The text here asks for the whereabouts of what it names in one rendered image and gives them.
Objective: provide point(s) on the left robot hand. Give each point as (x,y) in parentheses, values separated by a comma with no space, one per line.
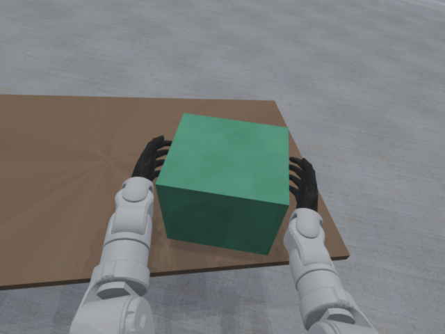
(146,164)

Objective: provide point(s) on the robot left upper arm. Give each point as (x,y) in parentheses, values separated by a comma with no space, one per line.
(120,315)

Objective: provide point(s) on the robot right upper arm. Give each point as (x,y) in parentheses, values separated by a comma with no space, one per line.
(327,326)

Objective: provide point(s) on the left robot forearm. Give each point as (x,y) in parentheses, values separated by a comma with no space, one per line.
(122,270)

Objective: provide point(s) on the right robot forearm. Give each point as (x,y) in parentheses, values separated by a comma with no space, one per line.
(321,292)

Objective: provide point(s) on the right robot hand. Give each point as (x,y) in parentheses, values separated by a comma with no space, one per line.
(307,192)

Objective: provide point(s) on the carton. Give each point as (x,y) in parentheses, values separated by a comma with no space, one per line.
(225,183)

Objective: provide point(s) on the table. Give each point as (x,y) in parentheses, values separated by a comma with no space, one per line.
(64,158)

